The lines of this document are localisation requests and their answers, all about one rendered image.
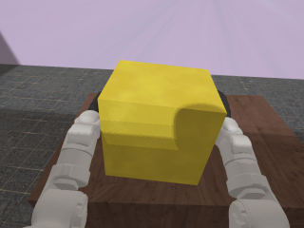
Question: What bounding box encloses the carton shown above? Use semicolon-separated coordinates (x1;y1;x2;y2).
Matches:
97;60;227;185

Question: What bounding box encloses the robot right forearm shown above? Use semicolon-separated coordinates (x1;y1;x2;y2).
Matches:
215;117;291;228

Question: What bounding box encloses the robot left forearm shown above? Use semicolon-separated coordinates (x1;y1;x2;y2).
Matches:
31;110;101;226

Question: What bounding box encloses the robot right upper arm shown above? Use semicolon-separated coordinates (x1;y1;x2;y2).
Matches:
228;199;290;228

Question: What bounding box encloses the right robot hand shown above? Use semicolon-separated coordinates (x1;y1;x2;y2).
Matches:
218;90;231;118

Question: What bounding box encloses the left robot hand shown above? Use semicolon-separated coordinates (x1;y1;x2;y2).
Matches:
88;91;102;113

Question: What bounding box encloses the robot left upper arm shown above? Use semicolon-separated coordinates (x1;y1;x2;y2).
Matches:
23;188;88;228

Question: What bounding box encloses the pedestal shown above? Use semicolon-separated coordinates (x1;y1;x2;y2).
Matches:
27;93;304;228

